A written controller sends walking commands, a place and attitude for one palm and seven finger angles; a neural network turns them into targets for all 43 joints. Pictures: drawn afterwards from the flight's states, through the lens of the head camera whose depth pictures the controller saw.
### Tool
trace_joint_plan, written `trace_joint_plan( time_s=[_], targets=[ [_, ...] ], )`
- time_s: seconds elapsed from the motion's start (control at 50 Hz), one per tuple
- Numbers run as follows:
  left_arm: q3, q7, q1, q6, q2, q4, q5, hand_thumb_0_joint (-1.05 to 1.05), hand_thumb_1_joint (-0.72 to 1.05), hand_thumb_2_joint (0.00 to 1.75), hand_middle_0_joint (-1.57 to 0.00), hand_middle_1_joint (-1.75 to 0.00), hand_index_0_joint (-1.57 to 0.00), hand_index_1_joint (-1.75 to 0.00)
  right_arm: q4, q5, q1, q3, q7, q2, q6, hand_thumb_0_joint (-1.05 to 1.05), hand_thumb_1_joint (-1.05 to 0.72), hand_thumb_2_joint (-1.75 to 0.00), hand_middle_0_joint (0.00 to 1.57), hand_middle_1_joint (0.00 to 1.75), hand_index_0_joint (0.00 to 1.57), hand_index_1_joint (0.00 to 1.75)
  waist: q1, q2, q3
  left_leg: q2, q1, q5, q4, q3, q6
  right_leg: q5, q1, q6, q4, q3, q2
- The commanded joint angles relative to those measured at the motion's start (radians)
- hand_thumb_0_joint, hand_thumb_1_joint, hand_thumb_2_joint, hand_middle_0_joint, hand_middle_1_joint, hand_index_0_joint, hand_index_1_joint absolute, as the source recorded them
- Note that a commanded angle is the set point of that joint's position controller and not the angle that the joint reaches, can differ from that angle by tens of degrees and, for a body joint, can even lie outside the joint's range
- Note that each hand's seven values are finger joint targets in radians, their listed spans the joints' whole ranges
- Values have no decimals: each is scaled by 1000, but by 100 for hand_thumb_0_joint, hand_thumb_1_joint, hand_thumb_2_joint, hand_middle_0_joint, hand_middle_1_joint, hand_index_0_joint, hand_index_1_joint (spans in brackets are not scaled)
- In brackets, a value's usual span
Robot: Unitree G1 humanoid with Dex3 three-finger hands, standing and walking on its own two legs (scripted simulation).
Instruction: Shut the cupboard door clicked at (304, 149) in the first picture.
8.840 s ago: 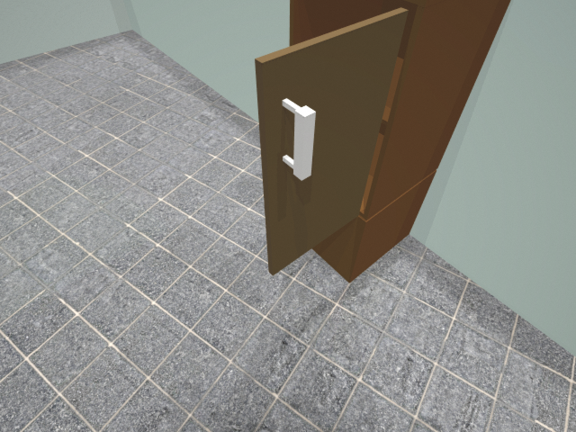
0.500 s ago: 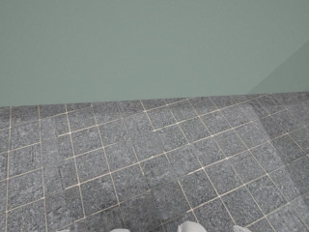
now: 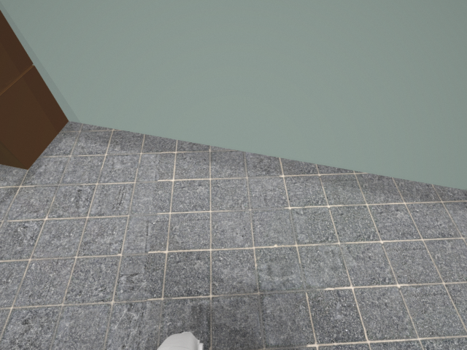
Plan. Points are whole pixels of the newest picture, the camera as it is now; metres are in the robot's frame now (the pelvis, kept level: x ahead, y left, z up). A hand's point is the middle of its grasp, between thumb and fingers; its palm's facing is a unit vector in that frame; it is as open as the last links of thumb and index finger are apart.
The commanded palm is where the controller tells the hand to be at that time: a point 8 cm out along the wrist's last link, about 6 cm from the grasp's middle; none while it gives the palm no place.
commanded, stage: walk to a spot facing it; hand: left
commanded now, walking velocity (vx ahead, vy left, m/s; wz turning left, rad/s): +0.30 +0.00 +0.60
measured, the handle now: out of the picture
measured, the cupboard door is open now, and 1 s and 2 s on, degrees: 90 90 90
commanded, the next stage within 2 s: turn to face it in 1.86 s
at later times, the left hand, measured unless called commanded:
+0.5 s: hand (129, 307) +0.21 +0.23 -0.15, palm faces +0.19 -0.95 -0.23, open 7.4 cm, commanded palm none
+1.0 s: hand out of the picture +0.13 +0.18 -0.18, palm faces +0.55 -0.82 -0.15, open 7.3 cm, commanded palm none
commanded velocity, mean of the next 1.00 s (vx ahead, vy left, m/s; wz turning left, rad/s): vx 0.35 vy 0.00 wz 0.41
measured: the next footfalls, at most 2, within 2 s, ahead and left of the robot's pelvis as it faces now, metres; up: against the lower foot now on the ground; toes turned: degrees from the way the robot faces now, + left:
left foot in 0.10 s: +0.05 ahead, +0.14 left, +0.00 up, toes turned +10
right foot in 0.50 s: +0.26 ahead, -0.09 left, +0.00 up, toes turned +7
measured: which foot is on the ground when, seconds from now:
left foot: up 0.00-0.08, down 0.10-0.50, up 0.52-0.98, down 1.00-1.00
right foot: down 0.00-0.08, up 0.10-0.48, down 0.50-1.00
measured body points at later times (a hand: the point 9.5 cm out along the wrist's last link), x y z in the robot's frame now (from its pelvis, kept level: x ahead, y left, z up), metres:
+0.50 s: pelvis +0.13 +0.01 -0.01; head +0.17 +0.00 +0.44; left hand +0.20 +0.28 -0.14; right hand +0.17 -0.23 -0.17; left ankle +0.02 +0.13 -0.74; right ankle +0.22 -0.09 -0.74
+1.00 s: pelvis +0.31 +0.09 -0.02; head +0.34 +0.13 +0.43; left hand +0.10 +0.22 -0.17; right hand +0.56 -0.02 -0.14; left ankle +0.35 +0.21 -0.74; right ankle +0.23 -0.09 -0.74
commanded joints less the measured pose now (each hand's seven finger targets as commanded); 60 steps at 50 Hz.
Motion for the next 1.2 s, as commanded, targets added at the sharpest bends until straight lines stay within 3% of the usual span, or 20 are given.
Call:
trace_joint_plan(
  time_s=[0.0, 0.04, 0.06, 0.08, 0.1, 0.2, 0.38, 0.44, 0.46, 0.48, 0.52, 0.58, 0.68, 0.84, 0.94, 0.96, 0.98, 1.0, 1.04, 1.18],
  targets=[
    [79, -2, 71, -23, 246, -16, 3, 0, 90, 90, -20, -30, -20, -30, -118, 1, -83, -1, 5, -42, -65, 0, -90, -90, 20, 30, 20, 30, 39, -149, -109, -18, 54, 26, -238, 77, 25, 160, 79, -103, -134, 156, -257],
    [78, -16, 41, -20, 227, -20, -7, 0, 90, 90, -20, -30, -20, -30, -87, -4, 40, -16, -2, -96, -78, 0, -90, -90, 20, 30, 20, 30, -35, -10, -142, -17, 347, 112, -432, 33, 64, 60, -124, -24, 83, 57, -195],
    [69, -29, 10, -14, 161, -61, -16, 0, 90, 90, -20, -30, -20, -30, -66, -16, 156, -50, -15, -226, -85, 0, -90, -90, 20, 30, 20, 30, -108, 294, -185, 236, 524, 52, -520, -355, 182, -151, -396, 50, 381, -28, -52],
    [46, -34, -133, -17, 127, -136, -6, 0, 90, 90, -20, -30, -20, -30, -33, -18, 285, -66, -29, -295, -88, 0, -90, -90, 20, 30, 20, 30, -176, 334, -165, 405, 559, 137, -599, -605, 300, -328, -612, 57, 590, 70, 21],
    [49, -29, -207, -17, 135, -151, 1, 0, 90, 90, -20, -30, -20, -30, -19, -14, 303, -57, -36, -276, -93, 0, -90, -90, 20, 30, 20, 30, -166, 201, -139, 395, 466, 34, -618, -610, 309, -269, -630, 40, 658, 179, -3],
    [53, -49, -74, -10, 131, -51, 1, 0, 90, 90, -20, -30, -20, -30, -67, -6, 108, -15, -49, -157, -131, 0, -90, -90, 20, 30, 20, 30, -23, 166, -69, 204, 284, 178, -644, -307, 219, 29, -508, 50, 602, 211, 1],
    [39, -55, -166, -23, 108, -96, -5, 0, 90, 90, -20, -30, -20, -30, -19, -10, 148, -25, -42, -154, -133, 0, -90, -90, 20, 30, 20, 30, -30, 160, -50, 173, 230, 228, -613, -272, 232, 90, -304, 62, 184, 143, 69],
    [55, -50, -16, -38, 131, -53, -2, 0, 90, 90, -20, -30, -20, -30, -15, -7, 109, -23, -44, -141, -130, 0, -90, -90, 20, 30, 20, 30, 47, 115, -90, 120, 91, 209, -450, -253, 185, 122, 21, 41, 20, 129, 109],
    [74, -42, 123, -52, 182, -14, 2, 0, 90, 90, -20, -30, -20, -30, -21, 2, 97, -17, -42, -101, -135, 0, -90, -90, 20, 30, 20, 30, 111, 3, -146, 43, -66, 168, -250, -190, 146, 48, 276, 9, -67, 238, 19],
    [101, -29, 270, -60, 298, 22, 12, 0, 90, 90, -20, -30, -20, -30, -47, 12, 121, -2, -36, -21, -144, 0, -90, -90, 20, 30, 20, 30, 160, -329, -262, -96, -247, -102, 112, -50, 88, -66, 476, -83, -198, 603, -292],
    [80, -13, 173, -57, 248, 0, -2, 0, 90, 90, -20, -30, -20, -30, -55, -1, 55, -15, -29, -67, -137, 0, -90, -90, 20, 30, 20, 30, 115, -263, -151, 8, -328, -40, 425, -131, 87, -366, 237, -140, -344, 738, -351],
    [38, -7, 46, -75, 97, -9, -3, 0, 90, 90, -20, -30, -20, -30, -5, -10, 54, -8, -11, -12, -108, 0, -90, -90, 20, 30, 20, 30, 21, -121, -60, 81, -235, 199, 397, -102, 56, -25, 18, -69, -334, 320, -230],
    [29, 0, 146, -105, 60, 59, 1, 0, 90, 90, -20, -30, -20, -30, 1, -11, 33, 2, 0, 36, -91, 0, -90, -90, 20, 30, 20, 30, 12, -73, -85, 76, -292, 248, 238, -45, 34, 438, 151, -91, -295, 117, -198],
    [7, 1, 223, -95, 103, 148, -1, 0, 90, 90, -20, -30, -20, -30, -57, -7, -165, 31, 18, 35, -101, 0, -90, -90, 20, 30, 20, 30, 51, -104, -22, 45, -235, 256, -123, 37, 70, 547, 249, -102, -284, 29, -210],
    [13, -4, 180, -82, 156, 165, -11, 0, 90, 90, -20, -30, -20, -30, -2, -14, 40, 19, -5, -20, -120, 0, -90, -90, 20, 30, 20, 30, -71, -102, -97, -74, 208, 221, -291, 137, 135, 770, 112, -73, 17, -64, -181],
    [10, -11, 166, -79, 140, 146, -15, 0, 90, 90, -20, -30, -20, -30, 35, -19, 203, 0, -18, -94, -123, 0, -90, -90, 20, 30, 20, 30, -149, -20, -188, -4, 474, 225, -331, 35, 167, 597, -56, -38, 258, -69, -153],
    [10, -24, 202, -75, 69, 110, -20, 0, 90, 90, -20, -30, -20, -30, 60, -26, 329, -35, -35, -226, -129, 0, -90, -90, 20, 30, 20, 30, -170, 251, -310, 294, 701, 228, -436, -441, 277, -36, -352, 20, 610, -59, 15],
    [4, -17, 129, -77, 81, 66, -15, 0, 90, 90, -20, -30, -20, -30, 69, -6, 356, -41, -48, -259, -124, 0, -90, -90, 20, 30, 20, 30, -168, 206, -328, 396, 716, 336, -527, -591, 332, -231, -478, -4, 783, 106, 55],
    [9, -9, 57, -68, 62, 75, -15, 0, 90, 90, -20, -30, -20, -30, 29, 1, 208, -24, -65, -174, -140, 0, -90, -90, 20, 30, 20, 30, -92, 88, -199, 365, 461, 351, -564, -448, 292, -83, -518, -3, 876, 207, -10],
    [21, -24, 94, -16, -1, 120, 4, 0, 90, 90, -20, -30, -20, -30, 68, 2, 207, 12, -68, -11, -177, 0, -90, -90, 20, 30, 20, 30, 7, 103, -74, 204, 283, 509, -678, -136, 209, 142, -442, 22, 620, 206, -12]
  ],
)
